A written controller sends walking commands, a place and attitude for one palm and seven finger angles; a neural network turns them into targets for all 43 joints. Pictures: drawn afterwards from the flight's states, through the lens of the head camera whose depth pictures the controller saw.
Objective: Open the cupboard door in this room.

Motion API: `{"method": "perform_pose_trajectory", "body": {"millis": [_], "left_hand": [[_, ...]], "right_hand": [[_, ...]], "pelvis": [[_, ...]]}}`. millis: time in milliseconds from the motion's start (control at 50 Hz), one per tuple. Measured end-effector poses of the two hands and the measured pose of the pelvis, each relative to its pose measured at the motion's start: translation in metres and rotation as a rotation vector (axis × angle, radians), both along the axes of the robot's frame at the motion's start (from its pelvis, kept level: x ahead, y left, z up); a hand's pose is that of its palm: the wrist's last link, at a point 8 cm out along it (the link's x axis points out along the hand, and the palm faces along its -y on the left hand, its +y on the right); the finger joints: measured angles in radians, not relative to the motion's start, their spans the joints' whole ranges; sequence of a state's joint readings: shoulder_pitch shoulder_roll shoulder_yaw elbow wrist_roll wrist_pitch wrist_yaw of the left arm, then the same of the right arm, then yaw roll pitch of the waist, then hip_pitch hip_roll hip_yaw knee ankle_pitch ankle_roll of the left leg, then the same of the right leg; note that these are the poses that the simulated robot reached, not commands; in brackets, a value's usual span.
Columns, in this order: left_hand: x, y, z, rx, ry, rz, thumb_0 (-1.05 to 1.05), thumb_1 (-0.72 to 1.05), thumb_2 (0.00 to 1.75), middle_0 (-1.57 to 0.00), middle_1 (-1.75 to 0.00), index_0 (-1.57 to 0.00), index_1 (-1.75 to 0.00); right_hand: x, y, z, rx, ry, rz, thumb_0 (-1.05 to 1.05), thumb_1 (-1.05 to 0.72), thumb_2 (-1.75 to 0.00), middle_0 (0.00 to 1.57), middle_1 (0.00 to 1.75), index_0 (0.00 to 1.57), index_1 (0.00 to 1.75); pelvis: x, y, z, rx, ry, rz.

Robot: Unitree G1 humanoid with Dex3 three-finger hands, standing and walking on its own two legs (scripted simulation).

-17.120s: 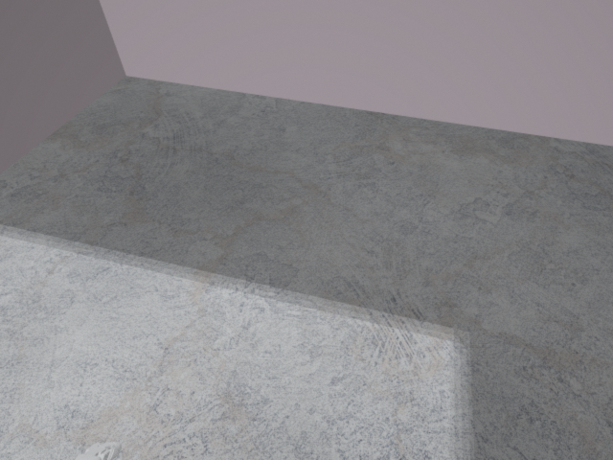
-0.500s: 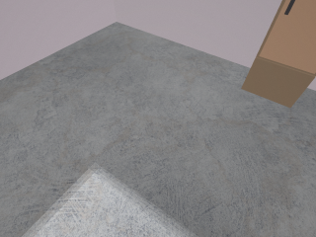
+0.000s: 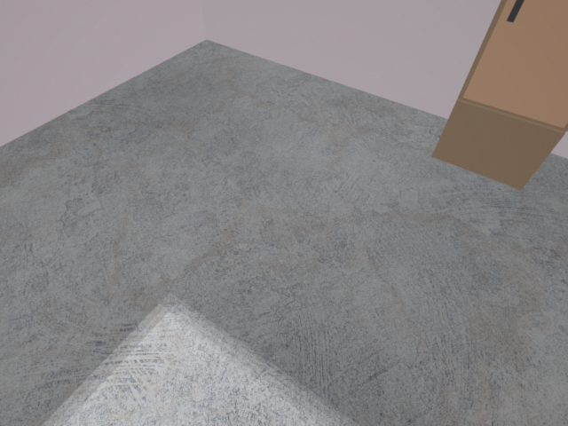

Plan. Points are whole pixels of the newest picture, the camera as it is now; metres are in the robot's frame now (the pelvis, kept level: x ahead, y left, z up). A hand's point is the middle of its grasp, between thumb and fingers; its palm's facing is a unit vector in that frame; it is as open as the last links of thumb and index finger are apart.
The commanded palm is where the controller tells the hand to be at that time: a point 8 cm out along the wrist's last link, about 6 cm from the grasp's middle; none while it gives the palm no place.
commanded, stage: stand and wait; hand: left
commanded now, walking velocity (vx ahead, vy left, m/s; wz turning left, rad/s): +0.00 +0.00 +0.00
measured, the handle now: (520, 0) +1.51 -0.81 +0.04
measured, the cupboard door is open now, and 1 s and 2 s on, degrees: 0 0 0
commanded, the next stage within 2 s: turn or walk to find it in 0.10 s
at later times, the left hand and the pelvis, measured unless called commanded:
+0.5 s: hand out of the picture +0.02 +0.21 -0.17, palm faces -0.07 -0.97 -0.25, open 7.3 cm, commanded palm none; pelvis +0.00 +0.00 +0.00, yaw -6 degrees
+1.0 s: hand out of the picture +0.10 +0.22 -0.16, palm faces +0.00 -0.96 -0.29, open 7.3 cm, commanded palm none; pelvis +0.00 +0.00 +0.00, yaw +1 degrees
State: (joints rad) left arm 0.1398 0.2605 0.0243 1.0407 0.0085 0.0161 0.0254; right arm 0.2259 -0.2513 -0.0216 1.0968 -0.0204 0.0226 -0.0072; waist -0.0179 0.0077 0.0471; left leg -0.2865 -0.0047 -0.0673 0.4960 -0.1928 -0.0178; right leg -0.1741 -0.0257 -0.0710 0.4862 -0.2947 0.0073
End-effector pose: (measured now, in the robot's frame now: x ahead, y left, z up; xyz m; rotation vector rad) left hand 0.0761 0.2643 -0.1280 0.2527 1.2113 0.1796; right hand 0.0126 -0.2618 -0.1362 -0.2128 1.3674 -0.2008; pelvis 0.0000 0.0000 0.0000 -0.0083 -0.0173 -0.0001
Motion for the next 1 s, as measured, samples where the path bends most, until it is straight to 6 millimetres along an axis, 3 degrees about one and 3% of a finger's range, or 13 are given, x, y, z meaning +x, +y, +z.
{"method": "perform_pose_trajectory", "body": {"millis": [200, 320, 420, 640, 760, 880, 1000], "left_hand": [[-0.026, 0.001, -0.009, -0.026, 0.058, 0.037, 0.0, 0.91, 0.9, -0.2, -0.3, -0.2, -0.3], [-0.049, 0.004, -0.007, -0.019, 0.139, 0.041, 0.0, 0.91, 0.9, -0.2, -0.3, -0.21, -0.3], [-0.058, -0.001, -0.009, -0.024, 0.196, 0.016, 0.0, 0.91, 0.9, -0.2, -0.3, -0.2, -0.3], [-0.029, -0.024, -0.013, -0.036, 0.126, -0.074, 0.0, 0.91, 0.9, -0.2, -0.3, -0.21, -0.3], [0.005, -0.015, -0.007, -0.039, 0.038, -0.089, 0.0, 0.91, 0.9, -0.2, -0.3, -0.21, -0.3], [0.027, 0.001, 0.001, 0.0, -0.029, -0.056, 0.0, 0.91, 0.9, -0.2, -0.3, -0.21, -0.3], [0.012, 0.006, -0.001, 0.008, -0.013, -0.005, 0.0, 0.91, 0.9, -0.2, -0.3, -0.2, -0.3]], "right_hand": [[0.028, 0.023, -0.003, 0.039, -0.042, 0.057, 0.0, -0.9, -0.9, 0.2, 0.3, 0.2, 0.3], [0.054, 0.013, 0.006, 0.008, -0.124, 0.045, 0.0, -0.9, -0.9, 0.2, 0.3, 0.2, 0.3], [0.059, 0.005, 0.006, -0.011, -0.17, 0.003, 0.0, -0.9, -0.9, 0.2, 0.3, 0.2, 0.3], [0.019, -0.011, -0.004, -0.013, -0.116, -0.082, 0.0, -0.9, -0.9, 0.2, 0.3, 0.2, 0.3], [-0.002, -0.014, 0.005, -0.029, -0.046, -0.065, 0.0, -0.9, -0.9, 0.2, 0.3, 0.2, 0.3], [0.0, -0.013, 0.008, -0.038, -0.006, -0.025, 0.0, -0.9, -0.9, 0.2, 0.3, 0.2, 0.3], [0.02, 0.004, -0.001, 0.007, -0.02, 0.028, 0.0, -0.9, -0.9, 0.2, 0.3, 0.2, 0.3]], "pelvis": [[0.003, 0.005, -0.002, 0.003, -0.011, 0.017], [0.005, 0.004, 0.002, 0.001, -0.012, -0.029], [0.003, 0.003, 0.0, 0.004, -0.004, -0.079], [-0.002, -0.007, -0.007, 0.005, 0.002, -0.115], [0.003, -0.003, -0.001, 0.003, -0.018, -0.077], [0.003, 0.0, 0.001, 0.003, 0.005, -0.032], [0.003, 0.002, -0.002, -0.002, 0.02, 0.011]]}}
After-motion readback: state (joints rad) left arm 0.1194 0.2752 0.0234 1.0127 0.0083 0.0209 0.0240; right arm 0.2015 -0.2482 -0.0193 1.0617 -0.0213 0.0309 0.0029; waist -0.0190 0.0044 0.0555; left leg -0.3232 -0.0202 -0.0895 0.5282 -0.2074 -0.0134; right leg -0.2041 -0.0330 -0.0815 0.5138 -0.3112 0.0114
